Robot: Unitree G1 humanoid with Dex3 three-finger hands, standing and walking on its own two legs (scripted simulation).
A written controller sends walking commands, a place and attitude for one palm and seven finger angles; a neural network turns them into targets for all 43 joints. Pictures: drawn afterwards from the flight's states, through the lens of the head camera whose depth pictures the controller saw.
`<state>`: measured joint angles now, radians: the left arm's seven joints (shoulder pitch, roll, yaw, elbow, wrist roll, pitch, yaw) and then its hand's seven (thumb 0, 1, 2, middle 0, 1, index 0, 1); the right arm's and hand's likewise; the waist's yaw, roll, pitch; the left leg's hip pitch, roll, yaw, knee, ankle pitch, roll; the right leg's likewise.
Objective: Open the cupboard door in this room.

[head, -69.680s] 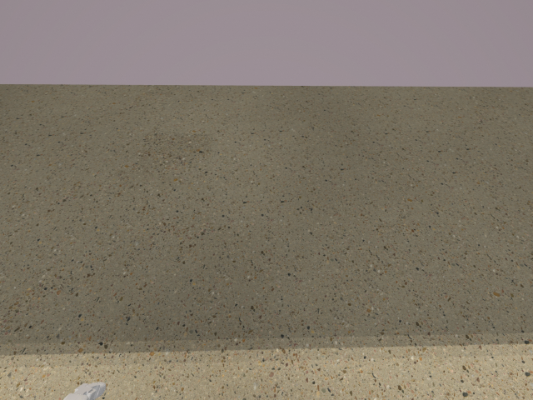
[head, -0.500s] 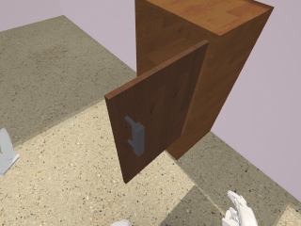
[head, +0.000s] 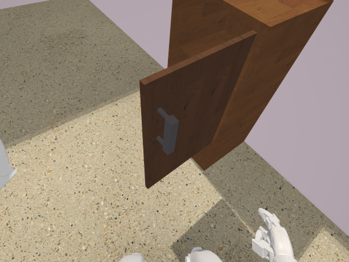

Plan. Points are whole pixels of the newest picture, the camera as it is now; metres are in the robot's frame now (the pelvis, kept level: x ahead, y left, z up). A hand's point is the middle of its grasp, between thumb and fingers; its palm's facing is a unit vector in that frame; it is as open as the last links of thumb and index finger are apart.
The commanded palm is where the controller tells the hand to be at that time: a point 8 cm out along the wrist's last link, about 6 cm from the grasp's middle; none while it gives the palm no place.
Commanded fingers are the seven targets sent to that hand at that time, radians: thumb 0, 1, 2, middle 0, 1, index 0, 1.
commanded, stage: step back with the hand held close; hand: left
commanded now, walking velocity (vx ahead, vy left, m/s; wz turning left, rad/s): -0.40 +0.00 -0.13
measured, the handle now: (165, 131) +0.44 +0.05 -0.01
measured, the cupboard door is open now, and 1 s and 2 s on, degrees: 92 92 92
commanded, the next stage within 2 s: stop stepping back and stand still in 0.02 s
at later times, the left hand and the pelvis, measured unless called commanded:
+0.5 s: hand (29, 239) +0.13 +0.20 +0.17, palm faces +0.32 -0.82 -0.48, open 7.4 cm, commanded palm +0.08 +0.24 +0.19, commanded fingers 0.00 0.90 0.90 -0.20 -0.30 -0.20 -0.30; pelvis -0.09 -0.04 +0.01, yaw -7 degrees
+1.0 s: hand out of the picture +0.07 +0.22 +0.17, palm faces +0.36 -0.82 -0.44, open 7.4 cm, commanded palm +0.02 +0.26 +0.19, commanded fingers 0.00 0.90 0.90 -0.20 -0.30 -0.20 -0.30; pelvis -0.15 -0.02 +0.01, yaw -6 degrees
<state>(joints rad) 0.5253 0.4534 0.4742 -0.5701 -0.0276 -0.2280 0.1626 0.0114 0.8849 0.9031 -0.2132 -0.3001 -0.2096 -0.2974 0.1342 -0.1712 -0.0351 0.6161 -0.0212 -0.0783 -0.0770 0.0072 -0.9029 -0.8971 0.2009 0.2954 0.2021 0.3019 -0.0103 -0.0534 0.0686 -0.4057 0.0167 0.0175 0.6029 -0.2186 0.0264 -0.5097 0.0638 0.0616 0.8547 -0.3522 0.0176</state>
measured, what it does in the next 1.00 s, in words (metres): walks backwards: right foot, then left foot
